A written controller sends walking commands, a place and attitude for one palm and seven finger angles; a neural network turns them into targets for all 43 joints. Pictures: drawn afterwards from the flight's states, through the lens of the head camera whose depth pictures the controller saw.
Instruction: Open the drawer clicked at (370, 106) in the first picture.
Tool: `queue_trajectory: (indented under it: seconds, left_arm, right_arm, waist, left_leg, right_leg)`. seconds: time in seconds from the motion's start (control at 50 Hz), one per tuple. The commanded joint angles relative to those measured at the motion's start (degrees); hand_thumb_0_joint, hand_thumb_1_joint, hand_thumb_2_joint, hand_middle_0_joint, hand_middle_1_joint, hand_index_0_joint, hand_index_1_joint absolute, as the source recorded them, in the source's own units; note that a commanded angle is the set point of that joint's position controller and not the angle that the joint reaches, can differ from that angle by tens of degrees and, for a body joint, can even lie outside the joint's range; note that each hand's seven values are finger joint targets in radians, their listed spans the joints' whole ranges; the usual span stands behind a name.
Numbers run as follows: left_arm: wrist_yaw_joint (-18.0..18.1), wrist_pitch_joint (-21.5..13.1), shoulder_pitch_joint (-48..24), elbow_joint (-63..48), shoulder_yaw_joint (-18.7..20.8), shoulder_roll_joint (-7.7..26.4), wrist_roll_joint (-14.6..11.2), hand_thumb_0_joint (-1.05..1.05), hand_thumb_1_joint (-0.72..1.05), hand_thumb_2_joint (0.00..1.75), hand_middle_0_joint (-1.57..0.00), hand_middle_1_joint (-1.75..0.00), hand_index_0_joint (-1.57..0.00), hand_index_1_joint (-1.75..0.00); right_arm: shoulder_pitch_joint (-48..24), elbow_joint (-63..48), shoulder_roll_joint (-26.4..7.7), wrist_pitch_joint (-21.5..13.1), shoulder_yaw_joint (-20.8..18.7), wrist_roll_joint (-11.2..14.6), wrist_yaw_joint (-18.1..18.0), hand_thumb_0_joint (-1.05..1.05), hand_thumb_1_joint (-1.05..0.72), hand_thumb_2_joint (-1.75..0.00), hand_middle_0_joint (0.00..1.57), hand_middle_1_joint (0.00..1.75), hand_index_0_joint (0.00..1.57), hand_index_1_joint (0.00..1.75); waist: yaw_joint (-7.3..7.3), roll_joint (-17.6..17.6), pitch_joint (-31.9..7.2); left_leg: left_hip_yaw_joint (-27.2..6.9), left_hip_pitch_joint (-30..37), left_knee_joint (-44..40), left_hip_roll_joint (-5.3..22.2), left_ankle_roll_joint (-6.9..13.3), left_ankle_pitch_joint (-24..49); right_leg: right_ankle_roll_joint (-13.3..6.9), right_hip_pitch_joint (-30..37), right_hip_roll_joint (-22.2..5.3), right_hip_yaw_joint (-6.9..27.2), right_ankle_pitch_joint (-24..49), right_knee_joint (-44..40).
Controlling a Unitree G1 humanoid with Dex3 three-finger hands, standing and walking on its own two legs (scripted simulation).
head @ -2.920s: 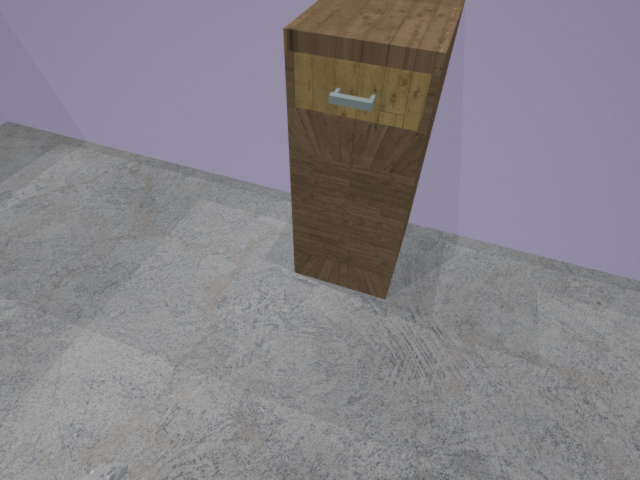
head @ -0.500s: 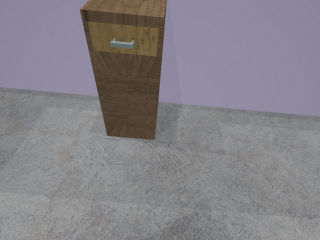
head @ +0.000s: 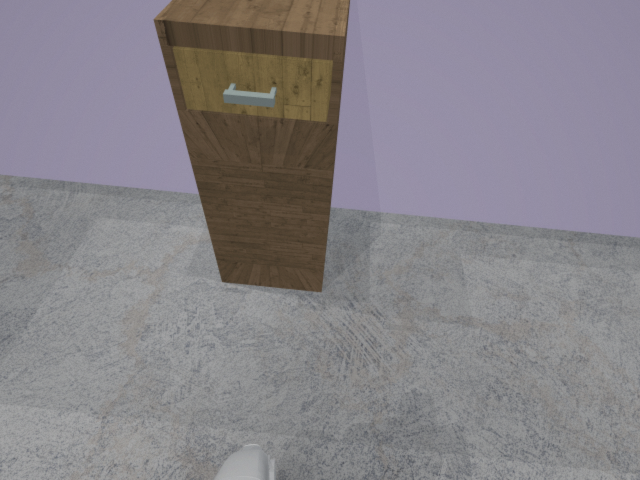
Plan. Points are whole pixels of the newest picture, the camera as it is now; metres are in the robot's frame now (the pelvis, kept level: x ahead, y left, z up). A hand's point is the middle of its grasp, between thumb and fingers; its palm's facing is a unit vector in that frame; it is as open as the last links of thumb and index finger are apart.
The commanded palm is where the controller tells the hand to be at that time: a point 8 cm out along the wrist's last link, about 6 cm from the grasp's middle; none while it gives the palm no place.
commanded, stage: take the last steps up to it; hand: left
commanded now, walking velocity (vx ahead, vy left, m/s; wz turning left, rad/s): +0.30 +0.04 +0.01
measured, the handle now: (251, 93) +0.83 +0.22 +0.04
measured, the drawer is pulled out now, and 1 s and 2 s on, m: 0.00 0.00 0.00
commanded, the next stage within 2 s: come to a stop and stand still in 0.62 s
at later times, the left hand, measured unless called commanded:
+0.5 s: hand (181, 390) +0.26 +0.24 -0.15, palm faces +0.01 -0.99 -0.17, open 7.4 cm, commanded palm none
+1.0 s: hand (231, 324) +0.38 +0.19 -0.16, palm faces +0.03 -0.97 -0.26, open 7.2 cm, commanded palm none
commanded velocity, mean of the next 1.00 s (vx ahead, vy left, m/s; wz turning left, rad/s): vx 0.08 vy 0.03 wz -0.03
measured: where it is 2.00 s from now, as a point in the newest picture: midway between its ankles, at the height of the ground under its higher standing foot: (294, 477)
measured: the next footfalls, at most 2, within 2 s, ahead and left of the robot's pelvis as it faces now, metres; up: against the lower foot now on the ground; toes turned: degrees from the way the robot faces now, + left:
left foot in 0.08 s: +0.18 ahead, +0.14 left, +0.00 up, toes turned +8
right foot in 0.72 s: +0.37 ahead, -0.10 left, +0.00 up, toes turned -11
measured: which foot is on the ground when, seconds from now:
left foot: up 0.00-0.06, down 0.08-0.72, up 0.74-1.00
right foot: down 0.00-0.08, up 0.10-0.70, down 0.72-1.00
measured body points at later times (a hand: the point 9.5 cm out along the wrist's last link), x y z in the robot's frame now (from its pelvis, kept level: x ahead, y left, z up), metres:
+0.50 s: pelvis +0.18 +0.06 +0.01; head +0.17 +0.07 +0.46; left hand +0.26 +0.29 -0.14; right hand +0.13 -0.14 -0.15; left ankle +0.14 +0.13 -0.73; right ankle +0.25 -0.09 -0.67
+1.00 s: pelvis +0.30 +0.00 +0.01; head +0.34 -0.02 +0.45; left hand +0.38 +0.24 -0.14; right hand +0.33 -0.23 -0.16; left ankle +0.31 +0.14 -0.67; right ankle +0.33 -0.09 -0.73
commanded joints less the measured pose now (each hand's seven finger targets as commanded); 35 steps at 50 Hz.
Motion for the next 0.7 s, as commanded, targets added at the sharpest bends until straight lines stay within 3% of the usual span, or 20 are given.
queue_trajectory:
  seconds: [0.0,0.02,0.04,0.06,0.08,0.1,0.12,0.14,0.16,0.22,0.28,0.36,0.44,0.48,0.56,0.6,0.64,0.66,0.68]
  left_arm:
    - [0.56,-1.24,-0.82,-2.74,2.86,11.28,0.18,0.0,0.9,0.9,-0.2,-0.3,-0.2,-0.3]
    - [0.5,-1.05,-1.16,-2.53,2.91,11.29,-0.08,0.0,0.9,0.9,-0.2,-0.3,-0.2,-0.3]
    - [0.16,-0.83,0.8,-2.48,2.83,9.45,-0.53,0.0,0.9,0.9,-0.2,-0.3,-0.2,-0.3]
    - [-0.44,-0.29,4.53,-3.41,2.38,5.61,-1.21,0.0,0.9,0.9,-0.2,-0.3,-0.2,-0.3]
    - [-0.4,-0.1,0.84,-5.45,2.24,6.12,-1.16,0.0,0.9,0.9,-0.2,-0.3,-0.2,-0.3]
    - [-0.31,0.07,-1.46,-5.55,2.27,6.14,-1.21,0.0,0.9,0.9,-0.2,-0.3,-0.2,-0.3]
    - [-0.69,0.02,-4.38,-5.73,2.37,5.49,-1.05,0.0,0.9,0.9,-0.2,-0.3,-0.2,-0.3]
    - [-1.24,0.13,-5.17,-5.19,2.56,5.31,-0.61,0.0,0.9,0.9,-0.2,-0.3,-0.2,-0.3]
    - [-1.68,0.57,-4.8,-4.44,2.46,4.54,-0.24,0.0,0.9,0.9,-0.2,-0.3,-0.2,-0.3]
    - [-1.53,2.4,-1.1,-4.03,2.39,2.61,0.3,0.0,0.9,0.9,-0.2,-0.3,-0.2,-0.3]
    - [-1.75,2.99,-3.96,-5.84,2.68,3.75,0.29,0.0,0.9,0.9,-0.2,-0.3,-0.2,-0.3]
    - [-1.92,3.23,-11.07,-8.68,3.19,5.61,0.16,0.0,0.9,0.9,-0.2,-0.3,-0.2,-0.3]
    - [-2.08,3.11,-16.56,-10.45,2.91,5.0,-0.05,0.0,0.9,0.9,-0.2,-0.3,-0.2,-0.3]
    - [-2.06,2.85,-19.43,-11.36,2.62,4.67,-0.22,0.0,0.9,0.9,-0.2,-0.3,-0.2,-0.3]
    - [-1.95,2.17,-23.17,-12.22,2.07,3.69,-0.36,0.0,0.9,0.9,-0.2,-0.3,-0.2,-0.3]
    - [-1.91,1.83,-22.75,-12.11,2.09,3.4,-0.36,0.0,0.9,0.9,-0.2,-0.3,-0.2,-0.3]
    - [-1.83,1.1,-17.26,-10.22,2.22,4.06,-0.33,0.0,0.9,0.9,-0.2,-0.3,-0.2,-0.3]
    - [-1.56,0.55,-10.77,-8.03,2.58,5.6,-0.3,0.0,0.9,0.9,-0.2,-0.3,-0.2,-0.3]
    - [-1.06,-0.28,-3.71,-5.76,3.49,9.12,0.01,0.0,0.9,0.9,-0.2,-0.3,-0.2,-0.3]
  right_arm:
    - [0.66,-3.67,-1.52,-2.69,-0.22,0.37,0.03,0.0,-0.9,-0.9,0.2,0.3,0.2,0.3]
    - [8.23,-1.28,-3.17,-3.07,-0.64,0.02,-0.52,0.0,-0.9,-0.9,0.2,0.3,0.2,0.3]
    - [17.25,1.21,-7.79,-3.36,-1.63,-0.6,-1.38,0.0,-0.9,-0.9,0.2,0.3,0.2,0.3]
    - [21.88,2.27,-14.94,-3.68,-3.13,-0.9,-2.06,0.0,-0.9,-0.9,0.2,0.3,0.2,0.3]
    - [22.19,2.48,-15.67,-3.09,-2.9,-0.05,-2.73,0.0,-0.9,-0.9,0.2,0.3,0.2,0.3]
    - [16.05,1.85,-12.79,-2.93,-2.38,0.16,-3.23,0.0,-0.9,-0.9,0.2,0.3,0.2,0.3]
    - [10.33,0.28,-9.52,-3.33,-1.64,0.31,-3.21,0.0,-0.9,-0.9,0.2,0.3,0.2,0.3]
    - [6.73,-0.74,-6.4,-3.94,-0.66,0.07,-3.2,0.0,-0.9,-0.9,0.2,0.3,0.2,0.3]
    - [5.5,-0.47,-4.16,-4.62,-0.01,0.1,-3.28,0.0,-0.9,-0.9,0.2,0.3,0.2,0.3]
    - [4.54,0.07,-1.76,-5.2,0.23,0.18,-3.44,0.0,-0.9,-0.9,0.2,0.3,0.2,0.3]
    - [5.79,0.35,-2.5,-5.43,0.15,0.37,-3.52,0.0,-0.9,-0.9,0.2,0.3,0.2,0.3]
    - [9.68,1.6,-2.69,-5.48,-0.08,0.49,-3.7,0.0,-0.9,-0.9,0.2,0.3,0.2,0.3]
    - [12.8,3.16,-2.72,-5.37,0.06,0.23,-3.87,0.0,-0.9,-0.9,0.2,0.3,0.2,0.3]
    - [14.73,3.99,-2.49,-5.19,0.18,0.03,-3.89,0.0,-0.9,-0.9,0.2,0.3,0.2,0.3]
    - [18.53,6.0,-1.91,-4.54,0.34,-0.43,-3.95,0.0,-0.9,-0.9,0.2,0.3,0.2,0.3]
    - [18.32,6.43,-2.11,-4.23,0.37,-0.64,-4.07,0.0,-0.9,-0.9,0.2,0.3,0.2,0.3]
    - [17.63,6.66,-2.39,-4.02,0.38,-0.3,-4.14,0.0,-0.9,-0.9,0.2,0.3,0.2,0.3]
    - [16.8,6.7,-2.44,-4.04,0.33,0.14,-3.96,0.0,-0.9,-0.9,0.2,0.3,0.2,0.3]
    - [16.44,6.0,-1.15,-4.3,0.42,0.79,-3.56,0.0,-0.9,-0.9,0.2,0.3,0.2,0.3]
  waist:
    - [-3.13,-7.06,5.48]
    - [-6.3,-4.38,1.06]
    - [-9.05,5.23,-6.56]
    - [-8.7,23.18,-12.08]
    - [-8.8,21.81,-12.24]
    - [-7.1,15.06,-9.12]
    - [-5.52,9.8,-3.52]
    - [-3.79,4.79,-0.32]
    - [-2.19,2.17,0.92]
    - [0.38,5.44,1.99]
    - [0.58,3.91,2.86]
    - [-0.96,1.65,4.65]
    - [-2.37,2.43,5.89]
    - [-3.29,1.93,6.51]
    - [-5.31,4.61,6.79]
    - [-5.01,6.18,6.57]
    - [-2.37,5.59,2.3]
    - [0.52,4.02,-1.47]
    - [3.35,-1.0,-7.21]
  left_leg:
    - [1.68,13.12,-8.4,-2.69,2.18,-1.14]
    - [1.9,23.3,-12.54,-4.27,2.59,1.19]
    - [-2.29,34.93,-15.47,-0.72,3.31,1.09]
    - [-25.17,44.79,-22.73,14.45,7.51,-0.41]
    - [-34.82,41.48,-31.32,17.86,9.92,-5.04]
    - [-31.22,37.03,-33.14,17.38,9.58,-8.98]
    - [-26.56,29.29,-33.1,15.88,9.54,-8.82]
    - [-21.59,22.96,-33.48,13.76,8.98,-7.63]
    - [-17.14,18.44,-34.24,11.91,8.06,-4.59]
    - [-10.13,14.2,-36.88,8.86,7.49,-3.72]
    - [-9.56,17.38,-38.91,9.03,8.53,-2.54]
    - [-11.1,23.65,-39.88,10.14,9.14,-0.63]
    - [-8.42,28.65,-38.79,9.88,9.89,4.68]
    - [-7.8,29.97,-37.42,10.41,10.7,9.66]
    - [-5.22,31.55,-32.84,9.7,10.05,20.15]
    - [-4.09,31.1,-30.12,9.66,9.66,22.86]
    - [-1.75,30.39,-22.54,7.77,7.86,29.24]
    - [-0.07,27.78,-15.39,6.28,5.95,29.95]
    - [2.05,17.71,-4.19,3.7,3.61,20.97]
  right_leg:
    - [-8.24,-12.41,-13.27,4.1,26.95,1.79]
    - [-6.96,-14.06,-11.09,1.66,29.34,11.62]
    - [-5.33,-16.91,-6.95,-0.83,21.99,26.35]
    - [-2.72,-31.21,2.46,-2.96,-9.82,45.99]
    - [-3.98,-35.38,2.98,4.26,-13.6,56.45]
    - [-4.67,-36.93,-0.45,6.59,-8.46,61.12]
    - [-4.65,-38.8,-3.12,6.37,-2.65,61.78]
    - [-4.24,-37.5,-4.74,6.62,1.22,59.89]
    - [-3.77,-33.95,-5.51,6.27,3.31,56.95]
    - [-2.78,-31.93,-5.05,5.38,6.47,52.13]
    - [-1.8,-36.48,-5.53,5.99,10.54,48.17]
    - [-0.93,-42.36,-6.02,6.65,13.28,42.65]
    - [-0.66,-43.18,-5.87,4.56,12.64,34.33]
    - [-0.93,-42.07,-5.46,3.54,11.26,30.1]
    - [-2.52,-37.71,-3.29,0.77,8.62,22.93]
    - [-3.34,-33.52,-1.98,-0.59,6.41,19.18]
    - [-4.39,-23.2,0.93,-2.89,9.09,13.08]
    - [-4.97,-13.7,1.19,-2.63,14.06,10.02]
    - [-7.75,0.53,-6.11,5.67,20.66,10.22]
